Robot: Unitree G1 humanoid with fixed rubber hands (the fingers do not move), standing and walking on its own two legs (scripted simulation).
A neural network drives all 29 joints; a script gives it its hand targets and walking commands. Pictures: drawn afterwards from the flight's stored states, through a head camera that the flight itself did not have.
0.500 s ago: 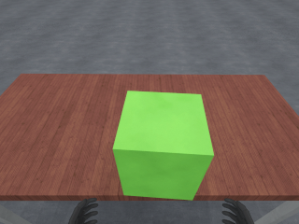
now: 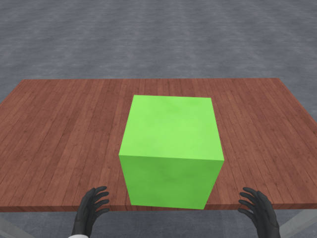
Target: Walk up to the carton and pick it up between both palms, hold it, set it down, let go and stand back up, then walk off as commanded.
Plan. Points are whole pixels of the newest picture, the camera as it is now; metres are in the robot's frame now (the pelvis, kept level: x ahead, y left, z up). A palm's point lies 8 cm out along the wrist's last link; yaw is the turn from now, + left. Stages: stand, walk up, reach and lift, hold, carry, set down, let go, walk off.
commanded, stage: reach and lift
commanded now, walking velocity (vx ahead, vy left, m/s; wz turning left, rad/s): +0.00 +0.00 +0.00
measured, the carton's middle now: (169, 153) +0.36 +0.01 +0.03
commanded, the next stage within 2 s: none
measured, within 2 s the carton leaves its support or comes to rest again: neither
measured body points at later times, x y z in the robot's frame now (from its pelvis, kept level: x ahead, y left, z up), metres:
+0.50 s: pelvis -0.01 -0.02 +0.00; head +0.03 -0.02 +0.45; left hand +0.25 +0.21 +0.08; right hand +0.27 -0.21 +0.07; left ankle -0.03 +0.14 -0.74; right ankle +0.04 -0.16 -0.74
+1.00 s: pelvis +0.00 -0.01 +0.00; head +0.03 +0.01 +0.45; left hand +0.32 +0.21 +0.13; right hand +0.34 -0.20 +0.13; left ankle -0.03 +0.14 -0.74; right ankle +0.04 -0.16 -0.74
